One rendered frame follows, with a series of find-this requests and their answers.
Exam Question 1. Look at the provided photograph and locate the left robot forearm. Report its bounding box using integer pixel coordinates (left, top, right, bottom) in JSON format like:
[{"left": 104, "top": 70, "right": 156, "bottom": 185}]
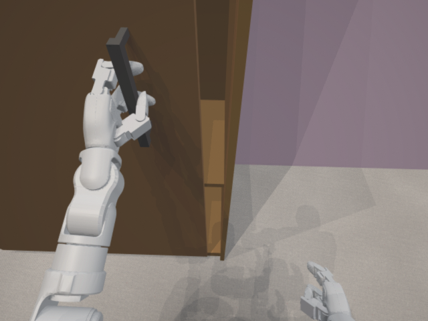
[{"left": 29, "top": 147, "right": 124, "bottom": 321}]

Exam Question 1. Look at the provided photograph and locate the right robot hand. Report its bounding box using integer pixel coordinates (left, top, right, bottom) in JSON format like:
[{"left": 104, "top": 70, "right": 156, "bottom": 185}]
[{"left": 300, "top": 261, "right": 352, "bottom": 321}]

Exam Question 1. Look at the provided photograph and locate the handle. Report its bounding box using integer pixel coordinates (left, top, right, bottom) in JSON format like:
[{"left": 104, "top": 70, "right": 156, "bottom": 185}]
[{"left": 106, "top": 27, "right": 152, "bottom": 147}]

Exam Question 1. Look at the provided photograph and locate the robot left upper arm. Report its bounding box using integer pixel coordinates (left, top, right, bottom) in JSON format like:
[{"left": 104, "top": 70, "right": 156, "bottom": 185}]
[{"left": 35, "top": 306, "right": 103, "bottom": 321}]

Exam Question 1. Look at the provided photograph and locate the wardrobe door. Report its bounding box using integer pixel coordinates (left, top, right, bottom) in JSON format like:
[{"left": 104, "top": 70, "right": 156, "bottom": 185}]
[{"left": 0, "top": 0, "right": 207, "bottom": 257}]

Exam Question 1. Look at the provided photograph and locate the left robot hand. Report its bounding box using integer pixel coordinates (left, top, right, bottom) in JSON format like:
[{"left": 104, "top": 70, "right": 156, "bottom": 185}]
[{"left": 83, "top": 59, "right": 156, "bottom": 153}]

